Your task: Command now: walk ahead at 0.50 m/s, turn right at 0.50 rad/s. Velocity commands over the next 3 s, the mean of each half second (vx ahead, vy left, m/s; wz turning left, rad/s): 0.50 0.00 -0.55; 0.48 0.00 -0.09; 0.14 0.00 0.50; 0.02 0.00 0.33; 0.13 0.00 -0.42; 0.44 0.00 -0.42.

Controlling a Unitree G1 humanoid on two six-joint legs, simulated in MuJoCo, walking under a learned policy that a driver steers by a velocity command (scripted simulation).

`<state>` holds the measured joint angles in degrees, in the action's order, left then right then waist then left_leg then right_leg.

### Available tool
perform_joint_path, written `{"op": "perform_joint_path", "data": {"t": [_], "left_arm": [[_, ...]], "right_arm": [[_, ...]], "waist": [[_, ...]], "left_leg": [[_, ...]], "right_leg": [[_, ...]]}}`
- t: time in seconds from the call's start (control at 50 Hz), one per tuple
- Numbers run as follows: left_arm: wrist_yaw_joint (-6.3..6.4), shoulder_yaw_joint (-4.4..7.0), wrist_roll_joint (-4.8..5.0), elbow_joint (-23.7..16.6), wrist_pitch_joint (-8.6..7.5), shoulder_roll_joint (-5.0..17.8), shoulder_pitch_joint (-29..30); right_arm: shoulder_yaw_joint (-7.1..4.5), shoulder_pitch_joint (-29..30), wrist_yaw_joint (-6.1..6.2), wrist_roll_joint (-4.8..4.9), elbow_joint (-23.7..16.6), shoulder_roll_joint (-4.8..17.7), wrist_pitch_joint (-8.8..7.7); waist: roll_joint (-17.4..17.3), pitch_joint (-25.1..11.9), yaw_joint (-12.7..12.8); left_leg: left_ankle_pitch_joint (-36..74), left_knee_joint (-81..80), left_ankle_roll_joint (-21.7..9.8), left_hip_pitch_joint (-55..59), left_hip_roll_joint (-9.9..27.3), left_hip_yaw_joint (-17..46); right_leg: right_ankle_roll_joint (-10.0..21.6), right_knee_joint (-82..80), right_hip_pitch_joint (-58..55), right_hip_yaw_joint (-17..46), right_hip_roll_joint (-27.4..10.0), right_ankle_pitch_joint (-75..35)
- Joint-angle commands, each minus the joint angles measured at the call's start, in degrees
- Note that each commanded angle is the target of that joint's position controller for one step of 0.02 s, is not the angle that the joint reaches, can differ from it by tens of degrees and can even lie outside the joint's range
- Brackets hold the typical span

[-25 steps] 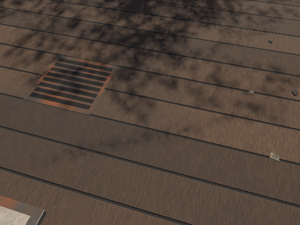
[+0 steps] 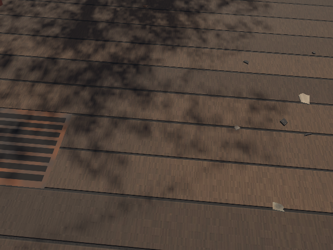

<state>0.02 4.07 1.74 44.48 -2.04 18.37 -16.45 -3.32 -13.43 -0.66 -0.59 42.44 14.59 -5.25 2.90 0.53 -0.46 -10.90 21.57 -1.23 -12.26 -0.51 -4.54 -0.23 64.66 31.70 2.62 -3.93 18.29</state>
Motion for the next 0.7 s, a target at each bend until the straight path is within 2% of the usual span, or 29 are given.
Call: {"op": "perform_joint_path", "data": {"t": [0.02, 0.12, 0.18, 0.22, 0.26, 0.28, 0.3, 0.32, 0.34, 0.36, 0.38, 0.4, 0.42, 0.44, 0.5, 0.56, 0.6, 0.66, 0.7], "left_arm": [[-0.33, 0.22, -0.38, -5.24, 0.42, 0.77, 0.84], [-2.1, -0.62, -0.54, -7.92, -0.02, -0.2, 8.59], [-2.95, -0.59, -0.48, -10.26, 0.14, 0.54, 13.43], [-3.37, -0.27, -0.59, -11.65, 0.32, 1.49, 15.16], [-3.45, 0.76, -0.87, -12.0, 0.63, 3.36, 12.63], [-3.28, 1.95, -0.8, -10.61, 0.79, 5.15, 6.36], [-2.53, 3.99, -0.56, -7.77, 1.14, 8.71, -3.54], [-1.2, 5.75, -0.13, -6.68, 1.68, 14.97, -9.61], [-1.55, 5.28, -0.09, -9.03, 0.76, 17.45, -6.53], [-2.12, 3.73, -0.36, -9.41, -0.15, 12.09, -6.42], [-2.12, 3.0, -0.69, -8.95, -0.84, 9.81, -5.01], [-2.04, 2.52, -0.74, -9.18, -1.12, 8.39, -1.34], [-1.81, 1.88, -1.13, -9.85, -1.24, 6.38, 1.89], [-1.56, 1.58, -1.72, -10.77, -1.24, 5.81, 3.63], [-0.69, 1.86, -1.42, -10.29, -1.71, 6.57, 3.09], [0.36, 2.2, -0.94, -8.89, -1.52, 7.56, 0.42], [0.73, 2.29, -0.7, -8.1, -1.19, 7.71, -1.11], [0.71, 1.88, -0.71, -5.92, -1.38, 6.95, -3.91], [0.57, 1.79, -0.81, -4.65, -1.35, 6.87, -5.58]], "right_arm": [[-2.07, 1.84, 0.33, 0.03, -2.1, 7.1, -1.45], [-2.95, 0.51, 1.01, 0.4, -0.04, 10.12, -0.91], [-3.53, -1.74, 1.11, 1.28, 1.41, 11.88, -0.21], [-3.94, -2.7, 1.11, 1.92, 2.26, 12.95, 0.53], [-4.45, -2.53, 1.36, 2.39, 2.41, 14.8, 1.34], [-4.5, -1.92, 1.51, 2.65, 2.32, 15.15, 1.89], [-3.82, -2.64, 1.75, 2.32, 2.13, 13.6, 2.05], [-2.12, -4.91, 1.72, -0.02, 0.21, 8.76, 1.65], [-0.37, -6.3, 1.12, -0.19, -2.44, 5.07, -0.22], [-1.6, -0.03, 0.34, 1.95, -3.15, 10.68, -1.77], [-1.48, 2.89, 0.06, 3.0, -4.12, 10.83, -2.62], [-1.32, 3.04, 0.57, 1.9, -3.56, 9.99, -2.91], [-1.77, 2.47, 0.99, 0.59, -2.94, 10.58, -2.58], [-1.93, 1.48, 0.88, 0.27, -2.7, 10.62, -1.88], [-1.57, 2.0, 0.95, -0.43, -2.86, 8.59, -0.43], [-0.7, 8.55, 0.85, -0.47, -4.6, 6.57, -0.28], [-0.22, 12.7, 0.35, -0.09, -5.49, 5.68, -0.6], [0.16, 15.18, -0.87, 0.81, -5.52, 5.76, -1.3], [0.01, 16.68, -1.4, 0.96, -6.21, 6.7, -1.54]], "waist": [[-7.67, 0.8, 0.7], [-5.89, 2.26, -1.55], [-5.58, 3.67, -2.86], [-5.76, 4.05, -2.76], [-7.45, 1.17, -0.35], [-7.22, -2.41, 3.54], [-5.54, -7.62, 8.13], [5.9, -12.27, 8.2], [13.4, -20.88, 3.84], [5.0, -18.88, 7.54], [3.45, -11.53, 6.64], [-1.62, -7.02, 3.82], [-1.08, -5.07, 1.63], [0.31, -4.33, 0.06], [-0.46, -3.26, -0.67], [-0.08, -1.1, 1.45], [1.07, -0.31, 3.13], [2.07, 0.22, 5.09], [2.29, 1.25, 5.8]], "left_leg": [[11.57, -13.26, -10.4, 5.15, 16.45, 10.7], [14.56, -13.8, -8.57, 6.2, 14.93, 0.63], [14.4, -12.97, -7.26, 10.11, 16.34, -1.94], [18.87, -10.21, -6.21, 13.81, 17.37, -3.34], [36.87, -2.16, -4.9, 15.85, 17.14, -5.51], [44.5, 7.16, -3.76, 14.75, 15.82, -7.3], [42.7, 20.5, -1.75, 8.03, 13.35, -8.73], [12.5, 41.37, 1.64, -11.38, 8.64, -9.31], [-23.44, 56.51, 3.57, -28.07, -2.02, 3.02], [-20.4, 58.82, 2.32, -34.14, 1.21, 10.26], [-15.65, 55.97, 0.91, -35.81, 3.33, 9.24], [-11.36, 50.67, 0.73, -32.88, 5.76, 9.24], [-8.72, 45.93, 0.99, -28.67, 7.36, 9.48], [-6.93, 44.21, 1.35, -25.25, 7.93, 9.71], [-2.83, 37.63, 3.73, -23.11, 6.87, 8.34], [7.89, 25.08, 5.26, -23.34, 5.05, 8.11], [14.01, 16.79, 5.39, -20.46, 3.16, 7.91], [19.91, 11.0, 4.42, -17.68, 2.97, 7.22], [17.2, 8.96, 2.6, -19.92, 3.2, 7.25]], "right_leg": [[-0.97, -3.0, 9.01, 2.94, -3.89, -5.19], [-0.04, -19.18, 5.9, -0.2, -2.89, -18.91], [1.61, -24.68, 5.47, -2.12, -2.2, -18.31], [3.27, -26.83, 5.21, -3.72, -1.12, -14.15], [5.61, -27.6, -1.28, -7.23, 2.55, -8.1], [7.25, -29.7, -9.91, -9.11, 5.41, -8.04], [9.41, -31.74, -25.04, -8.55, 7.83, -10.39], [14.97, -33.66, -42.84, 11.84, -4.23, -9.6], [24.83, -44.82, -53.53, 44.02, -14.99, 2.56], [21.84, -48.61, -52.17, 41.83, -14.75, 5.21], [19.61, -48.45, -45.28, 33.81, -12.81, 2.46], [17.62, -48.33, -36.57, 27.54, -10.22, -3.35], [16.5, -48.82, -30.09, 22.81, -8.25, -9.71], [16.43, -50.06, -25.79, 20.93, -7.0, -13.26], [17.29, -51.91, -20.18, 16.45, -5.21, -20.97], [15.24, -51.9, -18.48, 13.03, -2.67, -19.85], [13.62, -51.42, -17.34, 12.26, -1.31, -15.89], [12.83, -51.13, -19.9, 12.0, -3.36, -12.94], [12.57, -49.13, -24.99, 13.22, -5.73, -14.11]]}}
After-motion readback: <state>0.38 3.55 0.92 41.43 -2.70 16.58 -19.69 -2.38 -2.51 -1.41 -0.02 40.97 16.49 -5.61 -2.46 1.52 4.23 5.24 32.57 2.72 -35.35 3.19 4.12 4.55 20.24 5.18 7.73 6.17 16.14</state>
